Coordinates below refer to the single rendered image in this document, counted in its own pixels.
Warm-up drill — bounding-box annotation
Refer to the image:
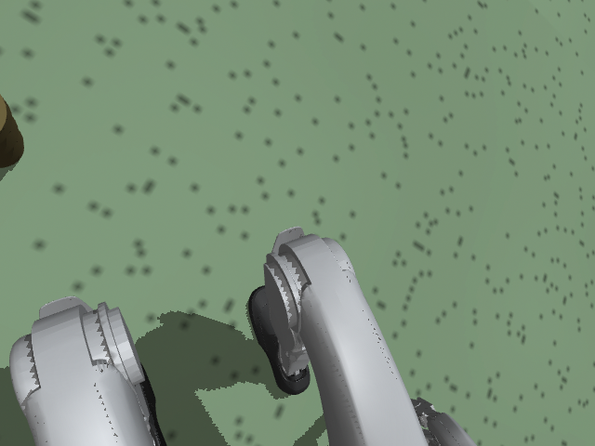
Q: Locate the right robot foot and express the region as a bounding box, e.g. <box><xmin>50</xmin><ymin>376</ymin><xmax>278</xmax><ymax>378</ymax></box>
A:
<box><xmin>248</xmin><ymin>285</ymin><xmax>311</xmax><ymax>395</ymax></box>

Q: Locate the right robot hand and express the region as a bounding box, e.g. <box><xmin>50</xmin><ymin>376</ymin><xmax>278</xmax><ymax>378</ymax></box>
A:
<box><xmin>411</xmin><ymin>397</ymin><xmax>477</xmax><ymax>446</ymax></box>

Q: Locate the left robot foot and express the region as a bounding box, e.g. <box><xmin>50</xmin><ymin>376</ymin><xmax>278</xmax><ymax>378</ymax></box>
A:
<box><xmin>139</xmin><ymin>363</ymin><xmax>167</xmax><ymax>446</ymax></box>

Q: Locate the cup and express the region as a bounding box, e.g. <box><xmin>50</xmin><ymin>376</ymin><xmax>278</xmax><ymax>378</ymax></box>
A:
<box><xmin>0</xmin><ymin>95</ymin><xmax>24</xmax><ymax>168</ymax></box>

